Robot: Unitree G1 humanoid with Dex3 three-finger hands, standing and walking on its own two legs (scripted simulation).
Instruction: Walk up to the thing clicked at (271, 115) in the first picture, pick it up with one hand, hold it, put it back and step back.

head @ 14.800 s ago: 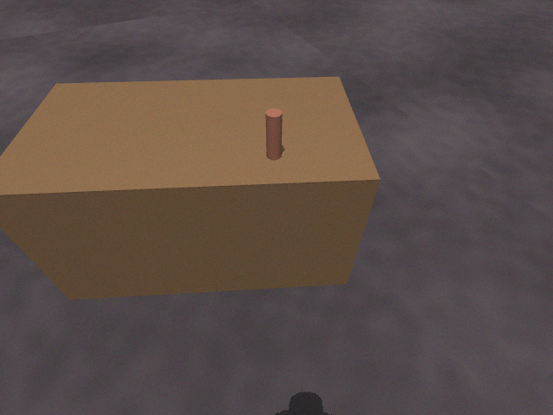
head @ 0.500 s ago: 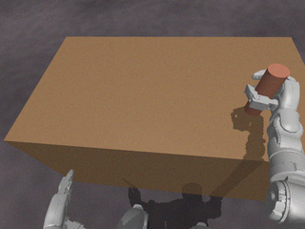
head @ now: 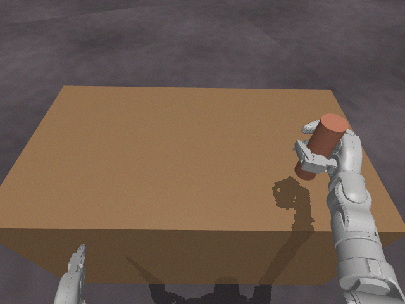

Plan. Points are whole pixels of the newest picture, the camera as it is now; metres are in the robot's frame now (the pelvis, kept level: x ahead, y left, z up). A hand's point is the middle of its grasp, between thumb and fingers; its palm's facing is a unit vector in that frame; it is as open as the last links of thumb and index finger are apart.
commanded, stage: lift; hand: right
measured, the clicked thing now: (317, 150) +0.40 -0.19 +0.11
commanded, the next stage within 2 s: hold in 0.68 s
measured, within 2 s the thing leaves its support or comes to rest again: neither
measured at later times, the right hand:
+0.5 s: hand (319, 158) +0.35 -0.17 +0.14, palm faces +0.16 +0.99 +0.00, open 6.0 cm
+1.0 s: hand (324, 162) +0.33 -0.17 +0.16, palm faces +0.15 +0.99 -0.01, open 6.0 cm
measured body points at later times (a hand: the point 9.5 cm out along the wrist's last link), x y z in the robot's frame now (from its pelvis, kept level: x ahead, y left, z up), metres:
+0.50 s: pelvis -0.01 +0.00 +0.01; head -0.01 +0.01 +0.46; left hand +0.15 +0.26 -0.05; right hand +0.34 -0.22 +0.14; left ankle +0.04 +0.14 -0.71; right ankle -0.03 -0.13 -0.71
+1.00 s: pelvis -0.01 +0.00 +0.02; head -0.02 +0.02 +0.47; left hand +0.15 +0.27 -0.06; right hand +0.31 -0.22 +0.16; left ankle +0.04 +0.14 -0.71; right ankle -0.03 -0.13 -0.71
